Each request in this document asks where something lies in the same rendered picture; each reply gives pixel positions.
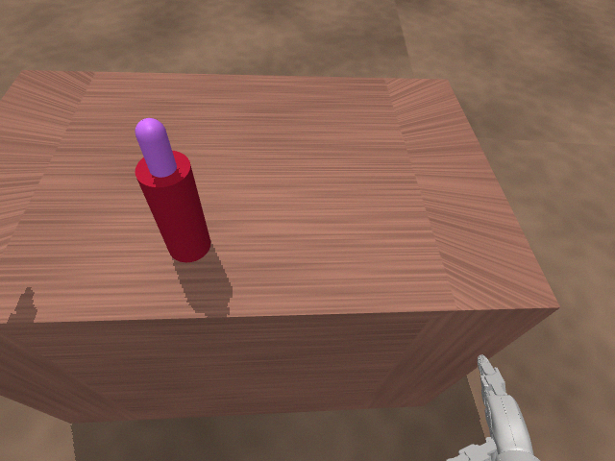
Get right robot hand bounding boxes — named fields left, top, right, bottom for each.
left=446, top=354, right=534, bottom=461

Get bottle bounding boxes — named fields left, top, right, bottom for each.
left=135, top=118, right=210, bottom=262

